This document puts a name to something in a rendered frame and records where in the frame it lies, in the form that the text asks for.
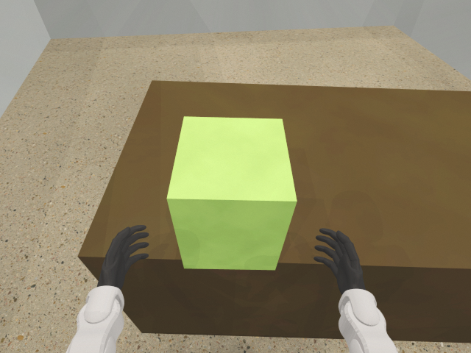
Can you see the robot left hand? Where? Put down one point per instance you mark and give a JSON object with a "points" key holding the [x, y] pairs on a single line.
{"points": [[117, 260]]}

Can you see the robot right hand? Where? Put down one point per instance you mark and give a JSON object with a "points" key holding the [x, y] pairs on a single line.
{"points": [[345, 265]]}

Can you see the carton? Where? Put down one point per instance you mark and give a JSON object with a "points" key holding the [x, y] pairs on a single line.
{"points": [[231, 194]]}

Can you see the pedestal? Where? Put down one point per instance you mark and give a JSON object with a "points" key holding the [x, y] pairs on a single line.
{"points": [[389, 168]]}

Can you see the robot left forearm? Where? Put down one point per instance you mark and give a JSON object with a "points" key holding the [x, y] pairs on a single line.
{"points": [[99, 322]]}

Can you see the robot right forearm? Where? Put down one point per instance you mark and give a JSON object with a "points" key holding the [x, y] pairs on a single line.
{"points": [[362, 325]]}

